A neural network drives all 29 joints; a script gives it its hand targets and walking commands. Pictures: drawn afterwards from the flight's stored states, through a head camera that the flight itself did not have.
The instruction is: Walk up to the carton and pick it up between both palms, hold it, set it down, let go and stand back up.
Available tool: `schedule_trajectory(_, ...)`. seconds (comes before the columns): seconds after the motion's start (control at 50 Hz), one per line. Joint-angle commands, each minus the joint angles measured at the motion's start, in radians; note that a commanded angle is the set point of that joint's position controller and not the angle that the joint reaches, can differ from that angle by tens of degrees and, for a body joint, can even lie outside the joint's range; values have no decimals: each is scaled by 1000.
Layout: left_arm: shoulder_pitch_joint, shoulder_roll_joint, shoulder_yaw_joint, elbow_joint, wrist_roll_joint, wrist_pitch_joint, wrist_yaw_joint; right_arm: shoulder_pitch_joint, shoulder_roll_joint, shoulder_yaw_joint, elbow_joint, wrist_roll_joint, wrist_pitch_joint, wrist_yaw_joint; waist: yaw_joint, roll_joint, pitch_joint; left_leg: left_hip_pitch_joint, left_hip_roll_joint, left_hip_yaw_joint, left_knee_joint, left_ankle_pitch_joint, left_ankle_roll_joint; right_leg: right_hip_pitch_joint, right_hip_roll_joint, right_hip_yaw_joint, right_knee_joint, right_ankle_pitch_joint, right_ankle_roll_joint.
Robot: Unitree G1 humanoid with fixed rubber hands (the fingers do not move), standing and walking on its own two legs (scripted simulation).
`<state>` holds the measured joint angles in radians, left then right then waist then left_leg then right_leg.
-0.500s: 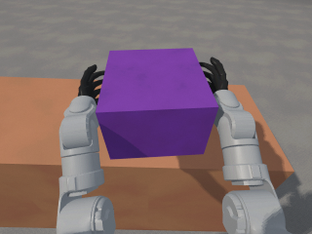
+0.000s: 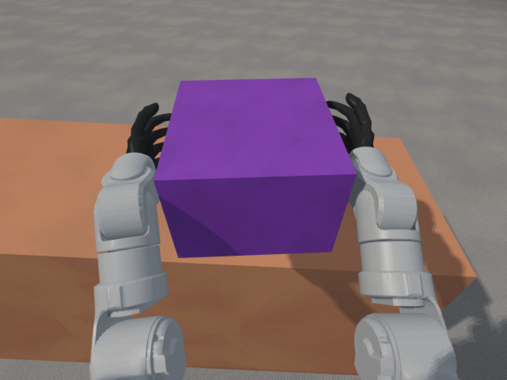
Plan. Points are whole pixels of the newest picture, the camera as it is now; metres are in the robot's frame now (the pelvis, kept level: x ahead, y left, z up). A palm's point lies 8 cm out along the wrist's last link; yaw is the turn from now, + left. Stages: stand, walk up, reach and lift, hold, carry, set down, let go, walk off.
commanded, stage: hold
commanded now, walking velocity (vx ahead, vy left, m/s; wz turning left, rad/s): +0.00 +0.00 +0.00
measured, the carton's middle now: (251, 161) +0.38 +0.02 +0.21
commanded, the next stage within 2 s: none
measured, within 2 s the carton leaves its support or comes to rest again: neither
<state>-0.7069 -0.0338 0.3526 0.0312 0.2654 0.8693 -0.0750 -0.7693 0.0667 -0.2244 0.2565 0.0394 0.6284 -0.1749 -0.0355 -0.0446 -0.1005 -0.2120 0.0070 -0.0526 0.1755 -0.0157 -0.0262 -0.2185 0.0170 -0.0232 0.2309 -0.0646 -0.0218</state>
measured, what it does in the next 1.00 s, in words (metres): stands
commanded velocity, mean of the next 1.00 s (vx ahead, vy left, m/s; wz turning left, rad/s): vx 0.00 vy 0.00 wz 0.00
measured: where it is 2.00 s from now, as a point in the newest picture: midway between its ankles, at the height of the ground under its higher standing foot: outside the picture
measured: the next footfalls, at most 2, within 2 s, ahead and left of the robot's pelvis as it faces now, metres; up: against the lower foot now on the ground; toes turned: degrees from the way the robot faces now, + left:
none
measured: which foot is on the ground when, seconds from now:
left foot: down 0.00-1.00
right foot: down 0.00-1.00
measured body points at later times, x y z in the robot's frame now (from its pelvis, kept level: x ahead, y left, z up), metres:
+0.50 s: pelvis -0.01 +0.00 +0.00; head -0.02 +0.01 +0.45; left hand +0.39 +0.15 +0.21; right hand +0.39 -0.15 +0.22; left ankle +0.04 +0.13 -0.75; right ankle +0.03 -0.10 -0.75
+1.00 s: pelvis +0.00 -0.01 -0.01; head -0.03 +0.00 +0.44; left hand +0.39 +0.15 +0.21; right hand +0.39 -0.15 +0.23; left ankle +0.05 +0.13 -0.75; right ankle +0.03 -0.10 -0.75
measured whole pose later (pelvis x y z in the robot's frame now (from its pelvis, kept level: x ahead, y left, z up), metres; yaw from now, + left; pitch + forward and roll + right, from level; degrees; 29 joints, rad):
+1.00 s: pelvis +0.00 -0.01 -0.01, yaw -1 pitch +3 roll +1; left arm -0.73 -0.05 0.37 0.14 0.26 0.82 -0.06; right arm -0.80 0.07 -0.28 0.31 0.00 0.61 -0.15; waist -0.03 -0.03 -0.13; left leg -0.26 0.02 -0.03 0.29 -0.08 -0.04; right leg -0.28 0.03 -0.02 0.36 -0.13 -0.04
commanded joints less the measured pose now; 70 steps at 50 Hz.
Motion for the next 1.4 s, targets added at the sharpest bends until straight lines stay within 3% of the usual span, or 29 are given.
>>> schedule_trajectory(0.0,-771,-411,-462,-165,-159,-62,-141,-788,328,327,-241,70,-91,67,-12,101,-574,108,-55,114,7,98,31,259,45,-55,28,85,102)
schedule_trajectory(0.34,-806,-431,-427,-91,-130,-78,-123,-809,341,300,-179,60,-106,94,6,89,-577,84,-30,114,69,43,37,206,32,-30,98,46,95)
schedule_trajectory(0.42,-807,-445,-444,-113,-147,-87,-115,-830,359,323,-220,71,-115,98,9,74,-621,83,-29,110,75,74,43,235,32,-35,113,95,99)
schedule_trajectory(0.56,-792,-438,-419,-76,-131,-84,-119,-804,368,313,-183,63,-113,91,10,61,-587,69,-24,114,103,62,49,229,21,-17,123,93,107)
schedule_trajectory(0.58,-799,-433,-418,-60,-132,-81,-121,-806,364,311,-174,61,-111,91,5,87,-579,62,-20,111,90,50,52,224,15,-9,112,85,101)
schedule_trajectory(0.6,-798,-441,-421,-68,-139,-89,-120,-823,372,327,-193,67,-116,92,15,62,-596,54,-22,108,94,65,57,235,16,-17,121,102,105)
schedule_trajectory(0.64,-815,-459,-443,-87,-154,-90,-116,-840,382,345,-215,80,-118,85,7,65,-596,58,-19,102,86,86,52,265,14,-14,124,153,107)
schedule_trajectory(0.74,-777,-441,-424,-74,-145,-86,-114,-818,379,347,-217,79,-115,82,22,49,-586,44,-25,116,92,55,60,264,15,-14,127,89,106)
schedule_trajectory(0.92,-810,-441,-441,-67,-156,-101,-109,-810,378,321,-183,59,-114,82,6,79,-589,40,-23,114,90,62,58,248,13,-12,119,95,99)
schedule_trajectory(1.02,-816,-441,-421,-29,-157,-105,-115,-818,384,316,-174,54,-106,83,2,42,-571,36,-21,101,109,64,66,216,13,-20,106,95,102)
schedule_trajectory(1.14,-809,-432,-416,-74,-155,-98,-122,-807,384,328,-181,74,-103,80,6,60,-582,53,-20,98,93,103,62,266,11,-21,106,151,100)
schedule_trajectory(1.22,-837,-435,-424,-83,-158,-95,-116,-848,377,323,-197,71,-107,84,16,71,-588,59,-16,95,82,71,61,243,13,-25,107,87,96)
schedule_trajectory(1.38,-878,-456,-434,-27,-160,-121,-98,-856,366,276,-148,26,-115,105,-1,89,-599,48,-16,103,96,29,63,194,23,-23,112,39,92)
